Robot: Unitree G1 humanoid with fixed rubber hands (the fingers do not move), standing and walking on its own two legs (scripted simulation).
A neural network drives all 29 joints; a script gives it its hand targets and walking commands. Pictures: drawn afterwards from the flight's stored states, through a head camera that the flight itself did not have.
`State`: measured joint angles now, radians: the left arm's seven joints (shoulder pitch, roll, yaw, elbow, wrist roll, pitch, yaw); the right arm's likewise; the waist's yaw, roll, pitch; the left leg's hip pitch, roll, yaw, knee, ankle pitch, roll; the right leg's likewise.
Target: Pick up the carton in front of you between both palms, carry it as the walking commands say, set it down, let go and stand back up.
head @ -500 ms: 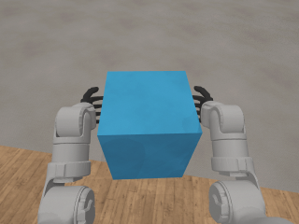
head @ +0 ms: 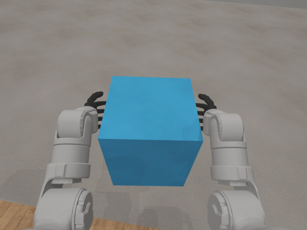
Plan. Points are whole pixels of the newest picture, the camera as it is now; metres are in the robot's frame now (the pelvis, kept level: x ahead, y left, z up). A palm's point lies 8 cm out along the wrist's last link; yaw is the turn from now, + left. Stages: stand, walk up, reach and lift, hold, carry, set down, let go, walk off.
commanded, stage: carry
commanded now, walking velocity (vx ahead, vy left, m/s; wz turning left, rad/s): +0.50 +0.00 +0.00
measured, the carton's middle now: (149, 134) +0.36 +0.02 +0.06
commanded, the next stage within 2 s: none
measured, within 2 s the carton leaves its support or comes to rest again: neither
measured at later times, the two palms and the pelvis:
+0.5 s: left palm (121, 64) +0.66 +0.14 +0.10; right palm (200, 67) +0.66 -0.16 +0.10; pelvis +0.30 +0.00 -0.03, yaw +3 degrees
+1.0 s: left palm (119, 35) +0.93 +0.19 +0.09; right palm (180, 38) +0.94 -0.11 +0.09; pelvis +0.58 +0.03 -0.03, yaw +2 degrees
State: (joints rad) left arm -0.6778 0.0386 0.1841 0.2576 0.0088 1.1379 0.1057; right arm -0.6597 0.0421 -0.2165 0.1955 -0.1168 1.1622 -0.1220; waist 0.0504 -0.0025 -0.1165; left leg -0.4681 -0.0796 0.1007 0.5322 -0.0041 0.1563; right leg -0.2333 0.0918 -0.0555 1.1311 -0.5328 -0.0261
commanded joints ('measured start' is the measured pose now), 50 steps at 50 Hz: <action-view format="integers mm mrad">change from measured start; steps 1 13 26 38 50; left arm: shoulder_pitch -676 -583 -529 -807 -599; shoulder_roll -1161 -1171 -900 -1197 -1093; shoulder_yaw -582 -648 -545 -661 -603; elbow -88 -297 -201 -345 -211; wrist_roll -402 -314 -243 -493 -369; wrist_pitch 8 -60 29 13 26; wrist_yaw -249 -149 -160 -233 -231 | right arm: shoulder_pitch -569 -679 -660 -706 -646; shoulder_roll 960 1140 986 1042 1020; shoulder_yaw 541 705 676 625 677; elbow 18 -239 -124 -234 -155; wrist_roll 364 570 551 430 450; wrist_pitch -20 -82 0 -21 6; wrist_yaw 216 249 248 167 201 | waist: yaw -124 -124 0 -1 -15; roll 195 119 -233 -70 -165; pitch -535 -413 -538 -393 -310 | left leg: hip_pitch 842 668 -226 -408 -2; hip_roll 492 236 -18 151 25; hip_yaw -737 -287 -120 -98 94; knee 6 -4 901 658 -98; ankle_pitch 224 634 -658 -277 37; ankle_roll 263 -10 -173 -150 -122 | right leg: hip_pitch -603 -627 715 333 419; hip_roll -41 -113 -490 -309 -241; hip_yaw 126 23 483 323 53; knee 412 -139 -496 -729 -608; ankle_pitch -104 425 1343 672 1242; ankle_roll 4 10 -306 -204 -76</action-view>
